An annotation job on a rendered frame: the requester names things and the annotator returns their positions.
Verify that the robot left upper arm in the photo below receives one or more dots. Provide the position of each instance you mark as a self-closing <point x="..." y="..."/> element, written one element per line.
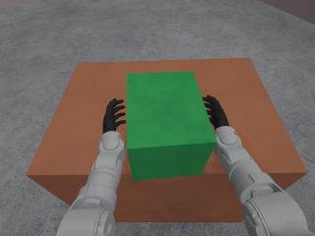
<point x="88" y="222"/>

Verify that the robot right upper arm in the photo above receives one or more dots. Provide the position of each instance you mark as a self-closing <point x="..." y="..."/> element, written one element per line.
<point x="274" y="214"/>

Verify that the robot right hand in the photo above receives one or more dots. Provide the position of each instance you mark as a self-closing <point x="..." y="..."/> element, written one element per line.
<point x="218" y="117"/>

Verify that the robot left hand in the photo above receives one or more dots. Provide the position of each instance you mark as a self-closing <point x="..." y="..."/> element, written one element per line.
<point x="109" y="118"/>

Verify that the robot left forearm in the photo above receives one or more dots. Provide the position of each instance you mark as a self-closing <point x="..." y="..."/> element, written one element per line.
<point x="103" y="181"/>

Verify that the carton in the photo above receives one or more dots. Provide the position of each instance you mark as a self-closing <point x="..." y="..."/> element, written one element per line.
<point x="169" y="133"/>

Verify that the robot right forearm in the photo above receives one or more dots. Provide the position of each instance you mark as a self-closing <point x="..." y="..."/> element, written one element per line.
<point x="247" y="178"/>

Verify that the pedestal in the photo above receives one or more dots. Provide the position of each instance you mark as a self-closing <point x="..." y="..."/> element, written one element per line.
<point x="69" y="147"/>

